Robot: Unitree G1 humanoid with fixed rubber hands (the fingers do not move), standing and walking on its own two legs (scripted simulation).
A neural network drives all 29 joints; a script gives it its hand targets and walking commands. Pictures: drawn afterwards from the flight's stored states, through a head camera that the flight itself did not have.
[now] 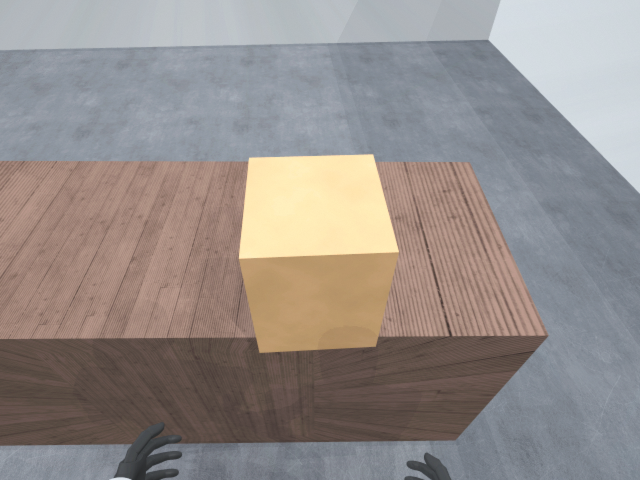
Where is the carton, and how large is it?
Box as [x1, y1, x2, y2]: [239, 154, 398, 352]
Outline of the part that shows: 372,154 249,158 239,261 259,352 375,346 398,250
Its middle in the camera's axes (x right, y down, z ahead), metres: -0.01 +0.03 +0.65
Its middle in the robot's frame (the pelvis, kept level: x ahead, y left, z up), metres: +0.48 +0.04 -0.02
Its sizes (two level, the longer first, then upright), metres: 0.210 0.200 0.250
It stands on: a pedestal, 0.62 m high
